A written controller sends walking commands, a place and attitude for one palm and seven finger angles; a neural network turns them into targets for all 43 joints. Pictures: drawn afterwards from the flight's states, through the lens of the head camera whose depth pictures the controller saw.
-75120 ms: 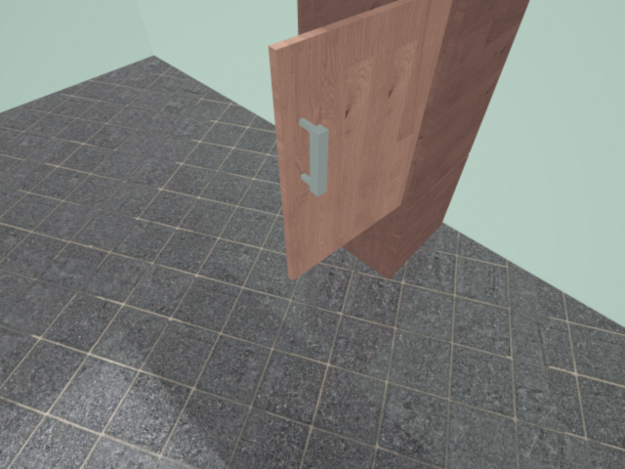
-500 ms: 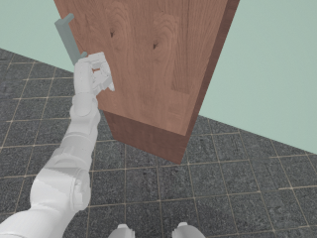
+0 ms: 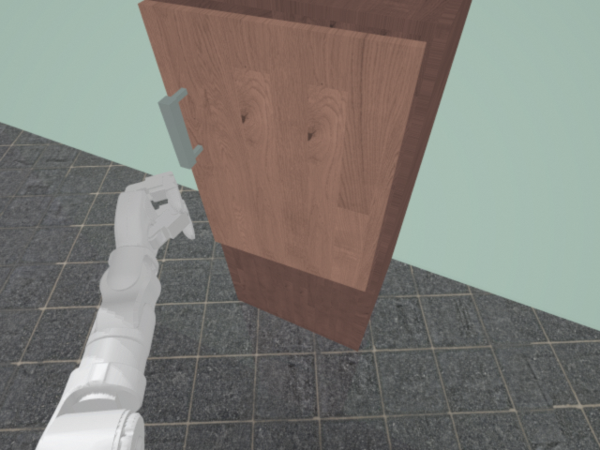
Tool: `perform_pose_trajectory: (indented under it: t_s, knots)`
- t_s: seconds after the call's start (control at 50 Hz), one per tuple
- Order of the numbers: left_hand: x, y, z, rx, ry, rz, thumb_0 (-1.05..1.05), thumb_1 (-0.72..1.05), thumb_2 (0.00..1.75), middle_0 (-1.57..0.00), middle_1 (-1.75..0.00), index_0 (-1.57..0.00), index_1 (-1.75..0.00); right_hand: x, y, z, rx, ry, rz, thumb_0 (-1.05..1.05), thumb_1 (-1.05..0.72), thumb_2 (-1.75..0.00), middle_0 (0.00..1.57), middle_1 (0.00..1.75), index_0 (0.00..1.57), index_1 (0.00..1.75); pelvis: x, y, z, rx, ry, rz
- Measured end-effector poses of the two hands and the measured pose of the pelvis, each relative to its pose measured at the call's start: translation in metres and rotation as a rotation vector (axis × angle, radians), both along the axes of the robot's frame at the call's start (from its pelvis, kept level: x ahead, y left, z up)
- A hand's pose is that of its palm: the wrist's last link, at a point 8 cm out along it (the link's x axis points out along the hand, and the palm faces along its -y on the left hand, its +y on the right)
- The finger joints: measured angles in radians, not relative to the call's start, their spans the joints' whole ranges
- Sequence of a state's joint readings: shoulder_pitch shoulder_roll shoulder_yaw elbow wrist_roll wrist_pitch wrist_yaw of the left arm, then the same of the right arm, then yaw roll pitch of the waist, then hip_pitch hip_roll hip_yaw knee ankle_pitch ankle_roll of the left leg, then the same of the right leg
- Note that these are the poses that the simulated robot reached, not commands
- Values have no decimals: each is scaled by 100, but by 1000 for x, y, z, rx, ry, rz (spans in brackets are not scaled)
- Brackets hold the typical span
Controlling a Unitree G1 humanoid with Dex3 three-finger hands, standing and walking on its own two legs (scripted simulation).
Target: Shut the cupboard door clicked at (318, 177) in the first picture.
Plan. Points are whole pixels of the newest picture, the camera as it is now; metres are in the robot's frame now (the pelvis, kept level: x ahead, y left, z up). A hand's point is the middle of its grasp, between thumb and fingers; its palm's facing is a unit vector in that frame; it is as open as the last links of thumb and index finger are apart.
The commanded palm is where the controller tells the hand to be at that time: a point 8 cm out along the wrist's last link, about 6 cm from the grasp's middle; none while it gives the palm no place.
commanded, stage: draw the hand back to the body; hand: left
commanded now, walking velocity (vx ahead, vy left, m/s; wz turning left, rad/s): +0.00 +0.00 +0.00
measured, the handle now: (184, 129) +0.64 +0.21 +0.08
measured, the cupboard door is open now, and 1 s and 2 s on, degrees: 3 3 3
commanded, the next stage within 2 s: step back with the hand held close in 1.20 s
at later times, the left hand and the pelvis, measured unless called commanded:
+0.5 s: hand (67, 288) +0.26 +0.24 +0.16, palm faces +0.31 -0.91 -0.27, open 3.8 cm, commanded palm +0.22 +0.28 +0.17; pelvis +0.00 +0.01 +0.03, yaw +2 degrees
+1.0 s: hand out of the picture +0.19 +0.29 +0.19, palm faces +0.52 -0.75 -0.41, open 7.1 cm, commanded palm +0.14 +0.32 +0.20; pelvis +0.02 +0.01 +0.03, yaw +2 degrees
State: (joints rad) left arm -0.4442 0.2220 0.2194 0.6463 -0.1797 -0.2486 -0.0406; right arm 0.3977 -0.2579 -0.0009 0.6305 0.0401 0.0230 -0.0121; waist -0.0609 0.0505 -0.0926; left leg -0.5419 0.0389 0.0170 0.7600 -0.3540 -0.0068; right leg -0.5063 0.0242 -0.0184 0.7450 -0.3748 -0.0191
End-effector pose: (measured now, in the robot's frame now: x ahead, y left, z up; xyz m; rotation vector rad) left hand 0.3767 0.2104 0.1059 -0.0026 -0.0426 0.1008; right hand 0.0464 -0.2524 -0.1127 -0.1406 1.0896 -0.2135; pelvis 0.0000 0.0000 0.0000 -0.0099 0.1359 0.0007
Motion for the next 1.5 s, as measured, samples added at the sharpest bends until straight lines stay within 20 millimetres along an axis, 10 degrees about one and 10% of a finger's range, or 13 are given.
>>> perform_pose_trajectory:
  t_s: [0.38,0.88,1.5]
  knots:
    - [-116,47,42,233,-10,116,1,90,90,-104,-121,-104,-121,135,48,67,0,-401,158,1,-90,-90,20,30,20,30,-3,12,24,9,-167,20]
    - [-231,109,105,495,-43,410,1,89,90,-37,-47,-36,-47,146,53,59,12,-374,214,2,-90,-90,20,30,20,30,18,14,31,9,-205,29]
    - [-219,103,98,528,-35,364,1,89,90,-21,-30,-21,-31,138,33,53,-24,-331,160,2,-90,-90,20,30,20,30,10,12,28,-2,-145,36]
